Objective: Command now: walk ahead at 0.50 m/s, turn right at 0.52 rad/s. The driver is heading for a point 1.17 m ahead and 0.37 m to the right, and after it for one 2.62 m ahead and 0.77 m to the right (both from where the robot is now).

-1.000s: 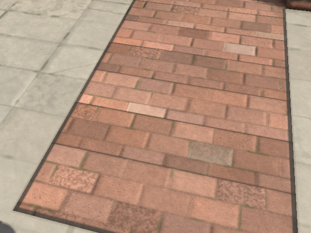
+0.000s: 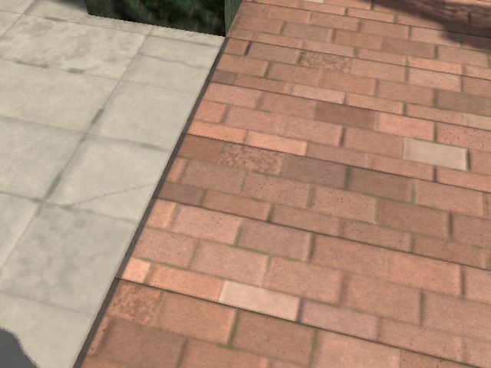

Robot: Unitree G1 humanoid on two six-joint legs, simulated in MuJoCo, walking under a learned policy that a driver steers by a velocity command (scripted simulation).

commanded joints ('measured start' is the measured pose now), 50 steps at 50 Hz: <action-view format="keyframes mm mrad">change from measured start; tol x32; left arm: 1 275 178 56 -16 3 -12 14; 42 -111 41 5 -204 -6 17 -6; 50 314 196 66 -122 8 2 19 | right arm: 1 -102 -137 -12 -163 43 -91 28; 50 -60 -176 -12 -136 43 -75 33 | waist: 1 140 -63 -289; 20 -19 -116 -134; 23 -43 295 -347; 42 -69 85 29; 50 149 -106 -343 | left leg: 1 -687 -24 -217 428 14 37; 20 -105 -34 -168 -535 433 44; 23 442 387 -942 -669 -71 288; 34 37 222 -180 -819 481 215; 42 158 231 18 -783 616 155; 46 165 206 109 -381 1173 102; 47 -34 171 117 -116 1003 63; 48 -504 6 86 260 53 2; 50 -709 -8 -192 428 -15 18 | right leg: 1 813 -338 687 -344 -41 -254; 8 279 -187 345 -426 331 -195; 19 356 -173 469 -218 88 -63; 24 -310 -44 238 683 -311 101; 46 225 16 -63 -85 25 -24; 49 954 -402 911 -324 -173 -320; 50 878 -374 760 -350 -132 -256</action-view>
